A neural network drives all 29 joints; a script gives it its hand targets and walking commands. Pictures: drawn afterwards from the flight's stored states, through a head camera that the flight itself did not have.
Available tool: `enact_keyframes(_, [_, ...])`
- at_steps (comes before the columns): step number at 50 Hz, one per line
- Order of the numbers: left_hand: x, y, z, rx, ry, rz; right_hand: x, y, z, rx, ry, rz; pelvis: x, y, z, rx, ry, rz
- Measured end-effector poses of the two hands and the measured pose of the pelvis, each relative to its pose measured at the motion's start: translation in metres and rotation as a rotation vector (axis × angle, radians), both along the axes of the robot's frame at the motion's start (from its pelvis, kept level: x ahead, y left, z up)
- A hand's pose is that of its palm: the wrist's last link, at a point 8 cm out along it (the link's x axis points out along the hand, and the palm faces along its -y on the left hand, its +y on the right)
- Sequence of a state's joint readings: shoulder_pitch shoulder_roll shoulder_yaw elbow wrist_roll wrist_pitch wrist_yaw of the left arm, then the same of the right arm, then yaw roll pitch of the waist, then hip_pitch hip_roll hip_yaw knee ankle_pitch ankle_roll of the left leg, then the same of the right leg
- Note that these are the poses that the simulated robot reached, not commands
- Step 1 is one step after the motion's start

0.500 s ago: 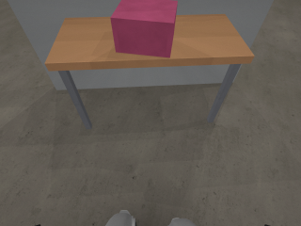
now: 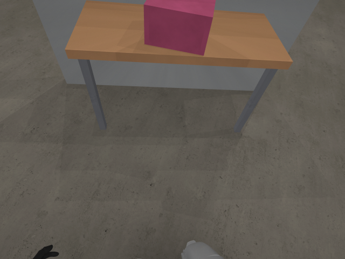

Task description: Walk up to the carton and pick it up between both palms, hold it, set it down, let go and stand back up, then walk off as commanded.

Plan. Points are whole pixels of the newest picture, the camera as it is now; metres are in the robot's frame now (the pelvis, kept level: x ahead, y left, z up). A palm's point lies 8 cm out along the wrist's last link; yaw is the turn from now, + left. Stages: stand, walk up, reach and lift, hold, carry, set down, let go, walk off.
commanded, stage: walk off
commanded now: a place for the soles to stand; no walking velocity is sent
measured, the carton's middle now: (180, 18) +1.10 -0.09 -0.03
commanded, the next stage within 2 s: stand in 0.74 s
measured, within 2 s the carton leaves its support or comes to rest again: neither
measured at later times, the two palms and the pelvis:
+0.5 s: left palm out of the picture +0.14 +0.27 -0.09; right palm out of the picture +0.05 -0.35 -0.10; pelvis +0.01 -0.03 +0.00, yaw -1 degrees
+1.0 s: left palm out of the picture +0.14 +0.27 -0.09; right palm out of the picture +0.05 -0.35 -0.10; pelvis +0.00 -0.03 +0.00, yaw -1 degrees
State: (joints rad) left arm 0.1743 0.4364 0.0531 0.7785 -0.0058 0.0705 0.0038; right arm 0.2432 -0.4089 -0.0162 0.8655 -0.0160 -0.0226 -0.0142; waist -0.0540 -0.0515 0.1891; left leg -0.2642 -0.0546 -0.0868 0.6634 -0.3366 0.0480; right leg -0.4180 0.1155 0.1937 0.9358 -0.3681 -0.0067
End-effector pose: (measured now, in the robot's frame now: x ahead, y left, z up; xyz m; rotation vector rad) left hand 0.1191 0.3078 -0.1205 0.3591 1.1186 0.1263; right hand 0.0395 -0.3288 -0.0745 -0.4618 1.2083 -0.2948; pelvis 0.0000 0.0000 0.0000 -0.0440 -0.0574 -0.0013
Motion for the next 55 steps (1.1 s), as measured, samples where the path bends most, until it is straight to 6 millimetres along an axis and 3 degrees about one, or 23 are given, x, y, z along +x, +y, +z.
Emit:
enact_keyframes(7, [-0.007, -0.001, 0.003, 0.025, 0.030, -0.017, 0.000, -0.009, 0.001, 0.002, 0.001, -0.002, 0.002, -0.009, 0.002, 0.012, 0.014, -0.009])
enact_keyframes(13, [0.008, -0.020, 0.011, 0.060, -0.012, -0.042, 0.007, -0.025, -0.017, 0.043, -0.007, -0.021, 0.010, -0.028, -0.004, 0.046, 0.017, -0.026])
enact_keyframes(17, [0.019, -0.034, 0.023, 0.060, -0.061, -0.050, 0.011, -0.024, -0.024, 0.079, -0.015, -0.029, 0.013, -0.032, -0.001, 0.045, 0.022, -0.026])
enact_keyframes(25, [0.026, -0.034, 0.027, 0.040, -0.118, -0.033, 0.015, -0.019, -0.025, 0.086, -0.065, -0.019, 0.008, -0.029, -0.003, 0.031, 0.016, -0.024])
enact_keyframes(40, [0.014, -0.035, 0.030, 0.044, -0.131, -0.040, 0.005, -0.020, -0.025, 0.092, -0.087, -0.021, -0.004, -0.030, -0.003, 0.035, -0.002, -0.024])
enact_keyframes(55, [0.021, -0.039, 0.031, 0.037, -0.124, -0.057, 0.015, -0.022, -0.023, 0.098, -0.102, -0.008, 0.004, -0.033, -0.001, 0.039, 0.014, -0.023])
